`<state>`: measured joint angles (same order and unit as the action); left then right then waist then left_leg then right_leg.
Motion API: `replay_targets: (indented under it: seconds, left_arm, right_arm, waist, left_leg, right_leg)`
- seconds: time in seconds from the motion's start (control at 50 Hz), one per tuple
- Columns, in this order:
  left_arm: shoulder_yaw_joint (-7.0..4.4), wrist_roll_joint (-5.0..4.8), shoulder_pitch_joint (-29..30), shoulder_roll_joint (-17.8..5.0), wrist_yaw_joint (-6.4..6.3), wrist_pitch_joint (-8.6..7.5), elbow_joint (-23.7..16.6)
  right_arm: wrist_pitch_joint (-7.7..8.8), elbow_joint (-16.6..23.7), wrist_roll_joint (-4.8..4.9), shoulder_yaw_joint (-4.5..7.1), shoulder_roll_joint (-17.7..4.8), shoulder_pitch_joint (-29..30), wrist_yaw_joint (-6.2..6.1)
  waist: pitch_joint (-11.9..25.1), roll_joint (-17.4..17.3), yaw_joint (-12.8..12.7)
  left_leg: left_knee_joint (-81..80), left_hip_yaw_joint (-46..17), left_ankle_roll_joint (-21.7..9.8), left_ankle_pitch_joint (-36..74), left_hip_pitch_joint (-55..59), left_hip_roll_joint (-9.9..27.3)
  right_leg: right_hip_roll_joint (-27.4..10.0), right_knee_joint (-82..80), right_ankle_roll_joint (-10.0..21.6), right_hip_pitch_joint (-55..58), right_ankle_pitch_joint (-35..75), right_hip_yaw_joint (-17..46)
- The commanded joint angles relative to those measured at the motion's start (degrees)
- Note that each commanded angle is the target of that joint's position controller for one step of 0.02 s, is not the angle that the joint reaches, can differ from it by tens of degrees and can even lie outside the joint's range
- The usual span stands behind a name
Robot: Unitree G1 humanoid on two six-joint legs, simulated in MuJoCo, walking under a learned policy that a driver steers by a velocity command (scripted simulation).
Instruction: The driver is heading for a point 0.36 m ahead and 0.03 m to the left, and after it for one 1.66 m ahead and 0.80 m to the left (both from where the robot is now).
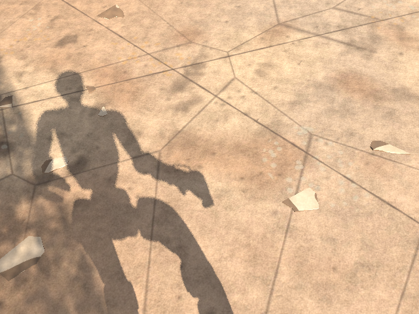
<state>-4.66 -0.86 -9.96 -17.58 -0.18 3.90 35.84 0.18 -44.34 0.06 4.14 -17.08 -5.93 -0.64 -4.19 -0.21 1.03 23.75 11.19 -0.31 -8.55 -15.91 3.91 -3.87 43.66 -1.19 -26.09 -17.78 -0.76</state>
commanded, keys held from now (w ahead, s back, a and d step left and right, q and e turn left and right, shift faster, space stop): e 0.18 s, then no key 0.30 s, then w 0.28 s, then w+q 0.20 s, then q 0.04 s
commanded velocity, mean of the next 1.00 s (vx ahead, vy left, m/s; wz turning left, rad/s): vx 0.17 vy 0.00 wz -0.19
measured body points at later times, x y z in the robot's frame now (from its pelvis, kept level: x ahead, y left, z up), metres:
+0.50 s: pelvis +0.04 -0.01 -0.01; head +0.05 -0.02 +0.44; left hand +0.26 +0.21 -0.09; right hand +0.12 -0.31 -0.11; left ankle +0.06 +0.12 -0.74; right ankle +0.03 -0.12 -0.74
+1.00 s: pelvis +0.15 -0.07 +0.01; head +0.16 -0.09 +0.45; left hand +0.22 +0.20 -0.10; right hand +0.24 -0.35 -0.11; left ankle +0.23 +0.09 -0.66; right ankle +0.05 -0.15 -0.74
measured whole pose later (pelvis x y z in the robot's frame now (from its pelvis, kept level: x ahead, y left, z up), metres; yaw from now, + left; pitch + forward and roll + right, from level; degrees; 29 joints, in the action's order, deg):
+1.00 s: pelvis +0.15 -0.07 +0.01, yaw -7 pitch +1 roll +0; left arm -3.2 0.7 -22.7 -14.0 0.0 -5.0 44.4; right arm 2.8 -43.9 1.8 3.8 -17.7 -12.8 1.6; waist 0.1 -3.1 -2.5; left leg 59.4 -4.6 -1.0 -10.8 -36.6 2.5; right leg 1.2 16.4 2.3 -1.6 -16.4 -5.3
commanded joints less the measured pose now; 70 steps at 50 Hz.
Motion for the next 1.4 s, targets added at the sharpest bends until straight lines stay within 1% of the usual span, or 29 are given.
replay_targets:
  seconds: [0.02, 0.04, 0.06, 0.08, 0.1, 0.14, 0.22, 0.4, 0.46, 0.48, 0.5, 0.52, 0.56, 0.62, 0.74, 0.78, 0.8, 0.82, 0.86, 0.92, 1.08, 1.18, 1.2, 1.22, 1.24, 1.26, 1.28, 1.32, 1.4]
  left_arm:
    - [-1.92, 0.21, -3.5, -4.95, 0.74, -0.46, -3.41]
    - [-2.55, 0.49, -5.17, -6.22, 0.44, -0.54, -2.78]
    - [-3.97, 0.56, -7.4, -11.0, -0.43, -0.73, -2.79]
    - [-4.77, 1.14, -6.45, -17.02, -1.24, -0.94, -4.72]
    - [-4.24, 2.52, -8.08, -14.75, -0.73, -2.3, -4.77]
    - [-3.37, 1.45, -2.87, -12.05, -0.68, -3.92, -4.53]
    - [-1.55, 1.04, 1.53, -8.32, -1.63, -3.38, -5.82]
    - [-0.75, 1.44, 1.06, -7.82, -0.79, -2.62, -3.77]
    - [0.4, 0.69, 2.09, -5.4, -0.63, -2.81, -2.62]
    - [0.93, 1.52, 0.22, -3.78, -0.72, -3.22, -2.21]
    - [1.3, 2.5, -3.61, -2.34, -0.49, -3.7, -1.62]
    - [1.4, 2.53, -1.86, -2.16, -0.63, -3.78, -2.01]
    - [0.25, 1.48, 3.64, -5.35, -0.78, -3.96, -2.17]
    - [-0.05, 0.2, 5.44, -4.65, -0.13, -5.07, -2.78]
    - [0.22, 0.0, -0.67, -1.45, 1.7, -7.72, 1.19]
    - [-0.7, -0.21, -8.4, -3.13, 1.25, -7.44, 3.55]
    - [-1.68, 0.16, -15.44, -7.1, 0.35, -7.49, 4.27]
    - [-3.43, 0.97, -18.48, -13.86, 0.68, -7.65, 4.63]
    - [-1.3, 0.98, -15.7, -6.51, 0.47, -9.27, 4.52]
    - [-0.37, 1.2, -10.37, -4.19, 0.3, -9.86, 4.16]
    - [-0.84, 1.06, -9.55, -7.13, -2.07, -8.69, 6.06]
    - [-1.89, -0.37, -6.52, -9.84, -3.24, -6.73, 5.33]
    - [-1.6, -0.54, -5.72, -9.09, -3.14, -6.73, 4.59]
    - [-0.07, 1.45, -9.05, -4.22, -2.53, -7.19, 3.28]
    - [1.62, 2.6, -17.19, -0.69, -1.42, -7.92, 2.2]
    - [0.41, 1.28, -14.53, -7.39, -0.36, -8.37, 3.17]
    - [0.14, -0.24, -8.36, -8.53, -0.3, -8.12, 1.18]
    - [0.07, 1.22, -5.27, -7.74, -1.85, -6.62, 0.87]
    - [0.65, 2.17, -7.18, -5.0, -2.65, -5.06, 1.06]
  right_arm:
    - [0.05, 3.18, 1.36, 2.5, -9.97, 2.83, -0.02]
    - [-0.17, 2.11, 1.47, 2.19, -8.49, 0.61, 0.09]
    - [-0.32, 1.65, 0.37, 1.46, -5.58, -1.51, 0.44]
    - [-0.14, 5.14, -1.99, 0.55, -3.76, 0.4, 0.53]
    - [0.22, 5.82, -1.3, 1.43, -6.25, 5.28, 0.14]
    - [0.01, 4.72, 0.23, 2.01, -6.97, 3.49, -0.43]
    - [-0.3, 3.34, -0.26, 2.18, -6.72, 0.25, -0.65]
    - [-0.42, 4.37, 0.4, 0.75, -5.09, 1.44, 0.68]
    - [0.38, 3.42, -0.38, 0.24, -3.86, -2.03, 1.24]
    - [0.66, 3.64, -1.44, 0.46, -6.16, -3.13, 1.11]
    - [0.73, 3.78, -2.01, 0.85, -9.39, -3.57, 0.87]
    - [0.81, 2.7, -1.6, 0.15, -6.69, -2.05, 1.04]
    - [0.83, 2.93, -0.66, 0.72, -8.23, -3.08, 0.71]
    - [1.49, 1.85, 0.09, 1.28, -10.26, -8.13, -0.38]
    - [1.03, 2.33, 1.97, 1.31, -9.43, -6.21, 0.3]
    - [1.49, 2.53, 1.45, 0.02, -5.59, -6.22, 0.9]
    - [2.17, 4.22, 0.44, -1.57, -0.73, -3.5, 1.53]
    - [3.23, 7.38, 1.77, -1.41, -1.65, -2.14, 1.07]
    - [4.24, 5.99, 3.26, 0.34, -6.71, -2.87, 1.13]
    - [4.13, 4.47, 1.93, 0.5, -5.17, -3.66, 1.93]
    - [3.33, 9.67, 0.37, -1.36, 0.22, 5.29, 4.1]
    - [2.75, 8.87, 0.4, 1.94, -6.69, -6.65, 5.12]
    - [2.65, 7.71, 0.37, 3.18, -9.01, -12.61, 4.21]
    - [2.12, 7.77, 0.26, 3.79, -12.82, -14.87, 2.6]
    - [2.35, 10.85, -1.46, 3.64, -16.89, -10.81, 2.16]
    - [1.85, 12.01, -0.93, 3.22, -13.19, -10.49, 2.41]
    - [1.79, 12.28, -0.17, 2.51, -10.58, -6.7, 2.42]
    - [1.36, 12.34, 1.04, 1.54, -7.23, -2.21, 1.86]
    - [0.96, 12.22, -0.52, 2.28, -8.77, -0.6, 1.12]
  waist:
    - [9.37, -7.04, -2.45]
    - [9.51, -5.19, -2.72]
    - [9.27, 5.39, -2.33]
    - [8.08, 19.95, -0.88]
    - [11.71, 12.63, -5.41]
    - [9.87, 7.17, -1.9]
    - [11.8, 7.26, 0.3]
    - [9.19, 8.97, -2.6]
    - [8.52, 6.95, 0.34]
    - [9.73, 3.19, -0.7]
    - [11.4, -6.63, -3.87]
    - [10.21, -12.31, -3.93]
    - [4.35, -11.65, -0.01]
    - [-0.85, -11.8, 2.05]
    - [3.3, -8.22, -1.45]
    - [6.6, -5.69, -4.83]
    - [8.48, 4.96, -7.73]
    - [7.44, 17.01, -8.31]
    - [0.72, 8.66, -6.59]
    - [-0.97, 5.65, -3.75]
    - [-0.74, 4.8, -4.81]
    - [8.14, 6.44, 2.89]
    - [11.34, 4.45, 6.45]
    - [16.31, -7.01, 4.89]
    - [26.84, -15.92, -1.4]
    - [32.59, -6.83, 3.22]
    - [23.41, -4.03, 2.67]
    - [11.77, 1.24, -0.76]
    - [10.21, -3.28, -3.4]
  left_leg:
    - [-3.22, -8.1, -8.53, 5.47, 6.06, 14.43]
    - [1.14, -6.22, -5.5, 2.46, 3.53, 12.58]
    - [13.56, -1.0, -0.31, -5.99, -4.49, 7.25]
    - [30.0, -0.26, 5.06, -28.56, -21.97, -1.69]
    - [40.37, -10.74, 4.7, -30.43, -23.71, -2.93]
    - [42.14, -13.79, 3.11, -20.63, -24.7, -1.26]
    - [40.71, -13.15, 4.41, -12.17, -18.59, -2.57]
    - [17.04, -12.02, 3.84, -12.92, -6.0, -2.59]
    - [-1.38, -11.45, 1.61, 2.15, 4.47, -2.67]
    - [-2.27, -16.44, -0.13, 11.12, 9.61, 2.31]
    - [-1.61, -22.3, -4.14, 14.8, 12.03, 9.17]
    - [-5.26, -27.05, -9.22, -3.74, 4.98, 11.18]
    - [-10.88, -29.42, -8.92, -29.4, 3.07, 9.61]
    - [-14.14, -35.07, -11.54, -29.46, 5.49, 14.15]
    - [-9.45, -21.92, -9.5, -13.36, 2.0, 7.42]
    - [-1.87, -19.33, -6.44, -12.29, -6.6, 4.98]
    - [15.22, -13.73, -2.41, -14.37, -15.8, -0.62]
    - [29.34, -11.33, -0.94, -23.14, -28.29, -4.87]
    - [41.81, -19.7, -3.03, -18.09, -36.62, -1.09]
    - [39.29, -20.08, -2.72, -5.91, -34.53, 1.02]
    - [15.1, -7.89, 1.29, 12.29, -17.25, -2.4]
    - [9.93, -6.06, -4.56, 5.69, -3.45, -7.87]
    - [4.98, -7.48, -6.6, 11.17, 6.31, -8.54]
    - [6.45, -20.79, -10.49, 31.75, 21.3, 1.61]
    - [5.93, -51.23, -25.71, 46.41, 35.28, 18.19]
    - [0.24, -50.88, -25.97, 30.62, 32.78, 17.28]
    - [-1.84, -43.82, -22.51, 19.8, 25.3, 13.8]
    - [-5.07, -35.57, -17.29, 11.47, 7.95, 8.14]
    - [-6.18, -29.85, -16.06, 17.71, -4.99, 3.73]
  right_leg:
    - [2.06, -11.19, 2.73, 9.28, 4.57, -3.1]
    - [3.07, -15.79, 4.45, 14.32, 8.67, -2.11]
    - [-4.07, -22.1, 8.11, 21.41, 22.94, 9.36]
    - [-17.12, -22.94, 18.85, 26.34, 35.59, 29.24]
    - [-18.0, -23.82, 23.02, 23.55, 34.58, 30.27]
    - [-11.95, -23.17, 16.9, 21.86, 29.2, 21.22]
    - [-8.21, -22.53, 14.71, 18.47, 32.73, 16.21]
    - [-7.96, -20.61, 14.98, 15.22, 24.54, 19.26]
    - [-4.65, -18.35, 10.8, 11.95, 18.94, 18.71]
    - [-1.59, -15.74, 7.38, 9.44, 12.1, 16.98]
    - [4.6, -10.66, 4.08, 6.45, -1.52, 10.83]
    - [5.62, -11.56, 1.78, 8.21, -5.68, 6.33]
    - [7.24, -5.42, 1.16, 4.31, -6.44, 1.35]
    - [4.04, 2.71, 2.06, -4.36, -10.87, 2.47]
    - [6.36, -17.8, 3.65, 14.03, 4.62, -3.67]
    - [3.97, -19.45, 4.45, 28.49, 5.18, 0.04]
    - [-7.14, -24.58, 7.6, 36.58, 1.11, 14.54]
    - [-18.19, -31.17, 15.93, 37.44, -10.18, 34.27]
    - [-17.08, -32.35, 15.98, 34.75, -15.17, 31.0]
    - [-11.95, -34.26, 10.89, 30.8, 5.28, 15.13]
    - [-7.01, -31.96, 8.03, 19.67, 37.87, -6.94]
    - [-8.72, -11.04, 5.38, 25.42, 57.83, -8.1]
    - [-6.17, 0.19, 3.38, 21.23, 51.8, -8.94]
    - [-1.02, 18.86, 0.33, 7.65, 13.58, -8.61]
    - [9.77, 40.69, -2.99, -8.61, -24.78, 0.45]
    - [6.62, 43.89, -2.36, -9.91, -19.95, 9.97]
    - [4.71, 41.28, -1.47, -12.72, -14.8, 8.39]
    - [1.09, 31.49, -1.74, -11.22, -8.41, 7.19]
    - [1.87, 19.86, -3.11, -2.91, -5.4, 5.1]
